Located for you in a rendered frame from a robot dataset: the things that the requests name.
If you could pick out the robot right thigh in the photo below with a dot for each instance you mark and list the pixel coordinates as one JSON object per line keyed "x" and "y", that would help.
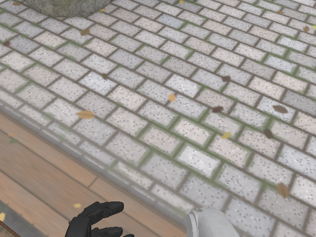
{"x": 209, "y": 222}

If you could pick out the robot left hand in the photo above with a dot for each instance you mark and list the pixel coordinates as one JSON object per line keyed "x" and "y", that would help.
{"x": 81, "y": 226}

